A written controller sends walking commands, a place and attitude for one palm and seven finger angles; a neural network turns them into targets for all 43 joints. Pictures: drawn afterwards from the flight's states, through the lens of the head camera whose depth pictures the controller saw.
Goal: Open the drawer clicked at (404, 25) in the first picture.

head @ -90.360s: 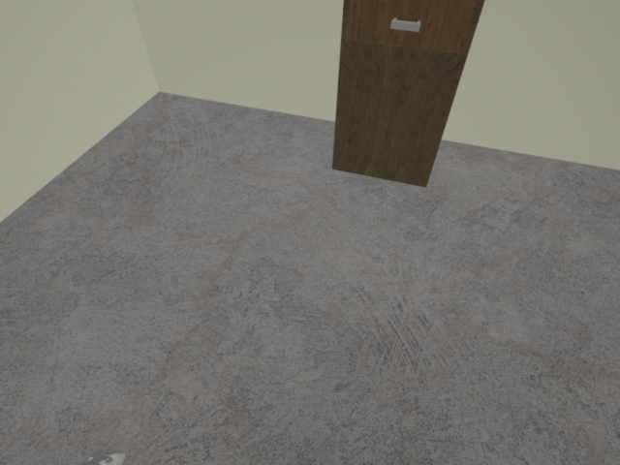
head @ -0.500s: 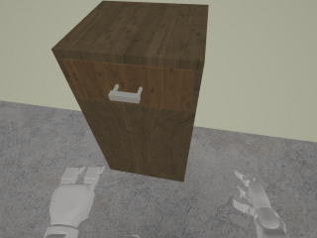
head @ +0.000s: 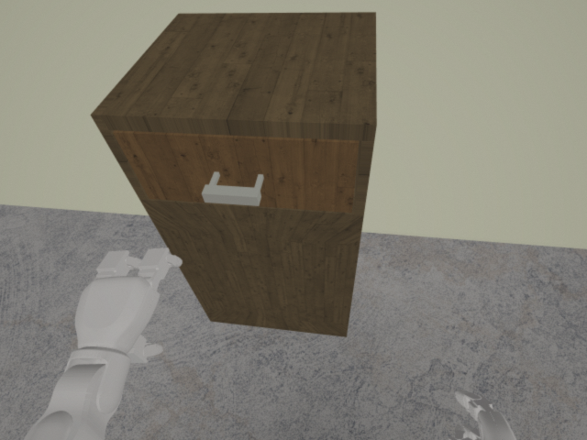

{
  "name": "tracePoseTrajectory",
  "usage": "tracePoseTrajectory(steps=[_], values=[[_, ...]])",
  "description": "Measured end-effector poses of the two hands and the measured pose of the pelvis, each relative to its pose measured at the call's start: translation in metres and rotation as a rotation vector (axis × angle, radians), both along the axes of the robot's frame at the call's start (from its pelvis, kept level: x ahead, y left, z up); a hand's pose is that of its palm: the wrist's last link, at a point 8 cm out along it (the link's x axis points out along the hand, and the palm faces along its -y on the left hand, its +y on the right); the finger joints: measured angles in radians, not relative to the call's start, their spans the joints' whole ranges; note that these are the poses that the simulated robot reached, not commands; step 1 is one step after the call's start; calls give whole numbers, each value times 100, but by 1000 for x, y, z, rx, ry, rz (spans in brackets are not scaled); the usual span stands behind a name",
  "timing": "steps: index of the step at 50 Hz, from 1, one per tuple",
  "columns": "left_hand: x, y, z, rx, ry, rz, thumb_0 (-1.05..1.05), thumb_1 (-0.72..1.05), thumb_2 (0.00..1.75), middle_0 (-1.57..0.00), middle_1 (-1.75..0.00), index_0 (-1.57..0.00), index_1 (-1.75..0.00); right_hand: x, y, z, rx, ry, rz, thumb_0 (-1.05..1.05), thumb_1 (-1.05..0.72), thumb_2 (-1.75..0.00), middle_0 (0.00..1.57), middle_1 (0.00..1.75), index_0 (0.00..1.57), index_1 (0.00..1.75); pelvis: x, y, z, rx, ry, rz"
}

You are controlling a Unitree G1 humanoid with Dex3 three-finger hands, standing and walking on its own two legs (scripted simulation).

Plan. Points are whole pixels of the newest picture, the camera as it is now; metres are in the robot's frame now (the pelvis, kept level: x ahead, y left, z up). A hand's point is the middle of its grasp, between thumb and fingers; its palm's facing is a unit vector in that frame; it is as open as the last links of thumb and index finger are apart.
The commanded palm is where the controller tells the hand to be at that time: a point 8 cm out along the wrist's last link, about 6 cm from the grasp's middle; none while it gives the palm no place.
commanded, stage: raise the hand with hooked fingers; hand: left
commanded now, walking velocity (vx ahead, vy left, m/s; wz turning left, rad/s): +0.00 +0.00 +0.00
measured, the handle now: (234, 186) +0.53 +0.18 +0.00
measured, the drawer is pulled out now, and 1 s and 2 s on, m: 0.00 0.00 0.00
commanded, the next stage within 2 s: move the hooked fingers above the handle in 0.88 s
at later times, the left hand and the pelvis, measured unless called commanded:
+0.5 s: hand (108, 248) +0.30 +0.27 +0.12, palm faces +0.04 -0.05 -1.00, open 13.8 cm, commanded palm +0.28 +0.27 +0.17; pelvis +0.00 +0.03 +0.02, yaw +1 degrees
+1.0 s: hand (121, 253) +0.30 +0.25 +0.12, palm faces +0.05 -0.07 -1.00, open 13.8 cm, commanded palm +0.28 +0.25 +0.17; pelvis +0.00 +0.01 +0.02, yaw +1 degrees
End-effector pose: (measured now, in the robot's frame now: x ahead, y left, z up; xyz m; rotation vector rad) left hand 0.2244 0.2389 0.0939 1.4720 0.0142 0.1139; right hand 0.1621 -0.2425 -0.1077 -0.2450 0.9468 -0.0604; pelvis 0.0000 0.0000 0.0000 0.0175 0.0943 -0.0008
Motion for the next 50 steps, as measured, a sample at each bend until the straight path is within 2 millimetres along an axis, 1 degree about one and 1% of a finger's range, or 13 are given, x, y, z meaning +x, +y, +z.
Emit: tracePoseTrajectory(steps=[2, 5, 10, 13, 17, 21, 25, 29, 33, 39, 44, 50], values=[[6, 4, 6, 0, -14, 9, 0, -14, 45, -29, -97, -30, -97, 6, 3, 4, -1, -15, -5, 1, -91, -90, 20, 30, 20, 30, 1, 4, 1, -3, -6, 1], [16, 8, 15, -3, -22, 10, 0, -21, 42, -30, -102, -30, -101, 17, 13, 11, 11, -49, -5, 1, -91, -90, 20, 30, 20, 30, 2, 10, 3, -6, -20, 1], [30, 11, 34, 6, -21, -14, 0, -33, 37, -31, -109, -31, -109, 36, 38, 24, 51, -105, 21, 1, -91, -90, 20, 30, 20, 30, 4, 18, 8, -9, -45, -1], [37, 16, 45, 14, -19, -18, 0, -39, 34, -31, -113, -32, -113, 44, 53, 29, 77, -122, 45, 1, -91, -90, 20, 30, 20, 30, 5, 21, 11, -11, -58, 1], [44, 25, 57, 26, -3, -10, 0, -44, 32, -31, -117, -32, -117, 49, 68, 32, 99, -118, 76, 0, -90, -90, 20, 30, 20, 30, 4, 23, 14, -14, -70, 7], [50, 32, 68, 32, 14, -12, 0, -47, 31, -32, -119, -32, -118, 46, 75, 31, 105, -96, 92, 0, -90, -90, 20, 30, 20, 30, 4, 25, 17, -16, -78, 15], [56, 36, 78, 45, 27, -30, 0, -49, 30, -32, -120, -32, -119, 38, 72, 27, 98, -62, 92, 0, -90, -90, 20, 30, 20, 30, 3, 25, 18, -18, -83, 21], [60, 37, 84, 42, 36, -44, 0, -49, 30, -32, -120, -32, -120, 27, 63, 23, 89, -28, 73, 0, -90, -90, 20, 30, 20, 30, 2, 25, 20, -18, -79, 20], [59, 33, 79, 26, 63, -64, 0, -49, 30, -31, -120, -32, -120, 15, 50, 19, 75, 2, 51, 0, -90, -90, 20, 30, 20, 30, 1, 23, 20, -17, -72, 16], [51, 21, 70, 26, 56, -114, 0, -49, 30, -32, -120, -32, -120, 3, 33, 15, 46, 32, 30, 1, -90, -90, 20, 30, 20, 30, -1, 19, 20, -14, -65, 14], [49, 19, 74, 30, 9, -98, 0, -49, 30, -32, -120, -32, -120, 2, 27, 14, 46, 31, 20, 1, -91, -90, 20, 30, 20, 30, -3, 14, 20, -12, -65, 15], [51, 19, 76, 27, 18, -50, 0, -49, 30, -32, -120, -32, -120, 11, 27, 18, 65, -6, 20, 1, -91, -90, 20, 30, 20, 30, -4, 9, 20, -10, -72, 15]])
